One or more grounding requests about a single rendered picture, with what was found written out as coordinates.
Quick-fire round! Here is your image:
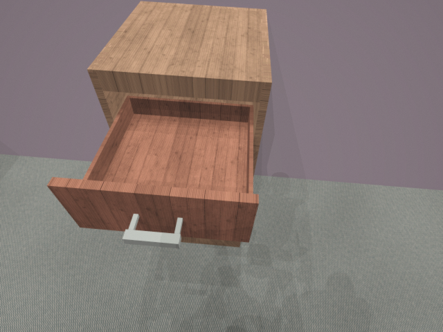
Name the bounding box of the handle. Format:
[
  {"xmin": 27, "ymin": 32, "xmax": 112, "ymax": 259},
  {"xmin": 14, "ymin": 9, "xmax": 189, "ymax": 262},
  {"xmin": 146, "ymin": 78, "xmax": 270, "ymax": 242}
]
[{"xmin": 123, "ymin": 214, "xmax": 183, "ymax": 248}]

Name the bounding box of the drawer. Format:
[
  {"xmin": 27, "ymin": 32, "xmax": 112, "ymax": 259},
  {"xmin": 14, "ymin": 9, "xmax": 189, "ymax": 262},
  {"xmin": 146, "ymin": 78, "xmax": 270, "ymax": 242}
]
[{"xmin": 47, "ymin": 95, "xmax": 259, "ymax": 243}]

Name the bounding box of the cabinet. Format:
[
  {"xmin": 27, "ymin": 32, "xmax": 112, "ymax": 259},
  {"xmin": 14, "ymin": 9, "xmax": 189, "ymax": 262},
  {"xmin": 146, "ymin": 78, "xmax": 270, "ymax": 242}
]
[{"xmin": 87, "ymin": 1, "xmax": 272, "ymax": 247}]

